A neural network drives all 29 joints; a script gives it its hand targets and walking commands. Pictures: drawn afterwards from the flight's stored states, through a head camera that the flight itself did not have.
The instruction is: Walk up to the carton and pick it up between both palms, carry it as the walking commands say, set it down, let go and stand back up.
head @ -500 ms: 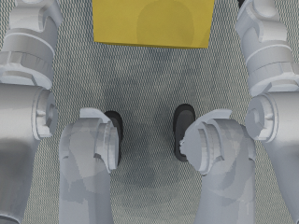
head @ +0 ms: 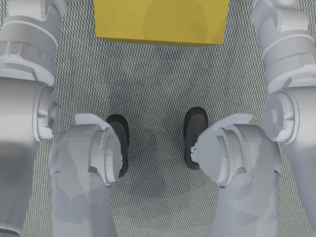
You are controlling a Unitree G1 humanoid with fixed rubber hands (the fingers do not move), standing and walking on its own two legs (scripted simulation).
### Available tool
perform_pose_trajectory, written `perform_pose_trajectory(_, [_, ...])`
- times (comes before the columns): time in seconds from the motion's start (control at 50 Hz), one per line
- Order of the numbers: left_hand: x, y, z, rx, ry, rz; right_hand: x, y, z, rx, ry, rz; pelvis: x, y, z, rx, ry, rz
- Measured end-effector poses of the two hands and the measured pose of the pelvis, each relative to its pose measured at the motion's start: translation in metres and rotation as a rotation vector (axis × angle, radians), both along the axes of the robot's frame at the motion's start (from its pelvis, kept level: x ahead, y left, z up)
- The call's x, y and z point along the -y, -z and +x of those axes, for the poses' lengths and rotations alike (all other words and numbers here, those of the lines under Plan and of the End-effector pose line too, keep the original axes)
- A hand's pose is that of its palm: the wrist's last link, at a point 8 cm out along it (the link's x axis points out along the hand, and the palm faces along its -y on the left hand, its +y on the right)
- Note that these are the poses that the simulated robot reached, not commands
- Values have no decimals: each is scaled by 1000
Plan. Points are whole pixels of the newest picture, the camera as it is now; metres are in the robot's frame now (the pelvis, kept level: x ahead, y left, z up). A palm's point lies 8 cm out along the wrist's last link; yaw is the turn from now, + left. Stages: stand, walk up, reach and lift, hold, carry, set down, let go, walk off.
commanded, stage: reach and lift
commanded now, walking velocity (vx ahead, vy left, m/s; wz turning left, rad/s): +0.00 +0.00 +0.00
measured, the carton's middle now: out of the picture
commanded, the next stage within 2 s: none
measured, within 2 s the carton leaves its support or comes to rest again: leaves its support in 1.16 s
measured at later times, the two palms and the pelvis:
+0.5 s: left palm out of the picture +0.56 +0.15 -0.18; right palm out of the picture +0.55 -0.17 -0.18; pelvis +0.00 +0.00 +0.01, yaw +0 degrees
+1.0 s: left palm out of the picture +0.56 +0.15 -0.19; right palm out of the picture +0.55 -0.17 -0.18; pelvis +0.01 +0.00 -0.01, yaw +0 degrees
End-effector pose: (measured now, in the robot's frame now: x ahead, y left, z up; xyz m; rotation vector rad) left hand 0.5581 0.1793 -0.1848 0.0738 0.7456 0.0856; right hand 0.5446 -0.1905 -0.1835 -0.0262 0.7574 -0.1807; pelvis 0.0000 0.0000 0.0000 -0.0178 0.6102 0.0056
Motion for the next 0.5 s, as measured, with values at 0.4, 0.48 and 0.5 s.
perform_pose_trajectory(0.4, [26,0,3,13,35,-18,-23,2,2,5,-42,3,1,-6,-2,10,-2,-2])
perform_pose_trajectory(0.48, [26,0,3,9,34,-16,-23,2,2,4,-38,5,1,-6,-3,16,-3,-3])
perform_pose_trajectory(0.5, [26,0,3,5,39,-19,-23,1,2,4,-38,6,1,-6,-3,18,-3,-3])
